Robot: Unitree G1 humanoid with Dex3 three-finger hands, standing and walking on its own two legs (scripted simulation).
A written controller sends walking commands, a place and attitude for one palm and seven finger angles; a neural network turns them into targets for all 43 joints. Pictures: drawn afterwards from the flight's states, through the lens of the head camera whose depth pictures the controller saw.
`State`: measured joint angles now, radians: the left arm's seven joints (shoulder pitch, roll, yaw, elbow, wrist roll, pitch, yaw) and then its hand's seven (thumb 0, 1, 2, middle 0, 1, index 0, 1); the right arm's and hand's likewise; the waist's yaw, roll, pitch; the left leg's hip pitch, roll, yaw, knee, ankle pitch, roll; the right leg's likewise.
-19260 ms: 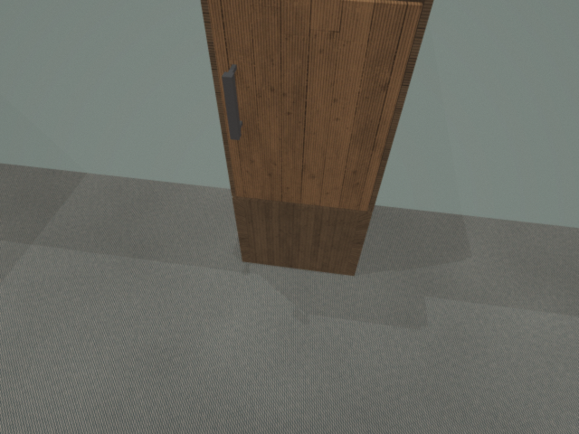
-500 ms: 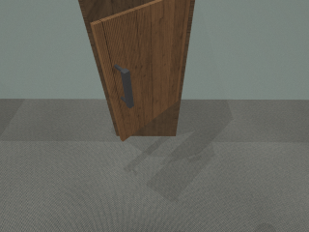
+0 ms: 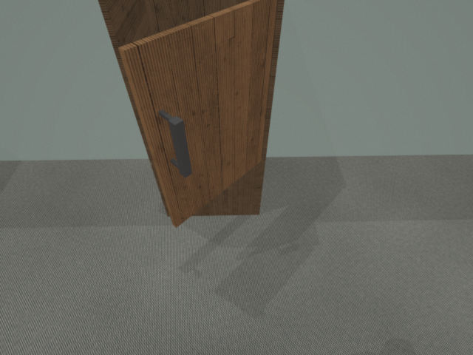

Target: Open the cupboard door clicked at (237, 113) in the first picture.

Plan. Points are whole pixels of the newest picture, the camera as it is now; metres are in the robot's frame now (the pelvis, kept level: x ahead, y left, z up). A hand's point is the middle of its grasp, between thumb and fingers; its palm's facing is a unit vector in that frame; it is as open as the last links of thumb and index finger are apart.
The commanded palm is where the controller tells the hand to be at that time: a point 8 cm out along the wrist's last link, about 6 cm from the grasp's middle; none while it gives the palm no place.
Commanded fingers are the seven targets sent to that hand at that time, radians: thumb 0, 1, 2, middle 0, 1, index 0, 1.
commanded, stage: look to check the result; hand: left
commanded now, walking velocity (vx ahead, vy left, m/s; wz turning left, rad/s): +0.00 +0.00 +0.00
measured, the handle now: (175, 144) +0.56 +0.17 +0.01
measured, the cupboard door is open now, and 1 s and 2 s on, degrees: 44 44 44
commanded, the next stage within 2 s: walk to a spot facing it in 0.46 s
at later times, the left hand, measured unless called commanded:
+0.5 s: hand out of the picture +0.02 +0.21 -0.17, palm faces +0.00 -0.97 -0.26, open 7.4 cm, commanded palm none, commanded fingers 0.00 0.90 0.90 -0.20 -0.30 -0.20 -0.30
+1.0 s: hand out of the picture +0.04 +0.20 -0.18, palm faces -0.12 -0.96 -0.26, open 7.4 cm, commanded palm none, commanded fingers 0.00 0.90 0.90 -0.20 -0.30 -0.20 -0.30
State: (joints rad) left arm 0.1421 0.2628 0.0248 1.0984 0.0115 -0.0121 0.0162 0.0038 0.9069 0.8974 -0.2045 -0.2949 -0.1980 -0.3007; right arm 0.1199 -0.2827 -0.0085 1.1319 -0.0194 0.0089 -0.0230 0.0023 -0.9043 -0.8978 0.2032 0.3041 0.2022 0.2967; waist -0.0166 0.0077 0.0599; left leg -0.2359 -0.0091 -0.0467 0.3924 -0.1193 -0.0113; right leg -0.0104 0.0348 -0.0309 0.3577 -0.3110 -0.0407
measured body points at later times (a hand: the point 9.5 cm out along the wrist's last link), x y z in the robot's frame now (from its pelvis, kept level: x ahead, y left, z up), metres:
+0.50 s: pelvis +0.01 +0.00 +0.00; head +0.03 +0.00 +0.45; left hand +0.02 +0.26 -0.15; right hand +0.05 -0.25 -0.16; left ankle +0.06 +0.13 -0.74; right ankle -0.07 -0.09 -0.74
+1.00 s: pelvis -0.02 +0.00 -0.02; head +0.03 -0.03 +0.43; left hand +0.05 +0.25 -0.16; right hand -0.01 -0.26 -0.18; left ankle +0.06 +0.13 -0.74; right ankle -0.07 -0.08 -0.73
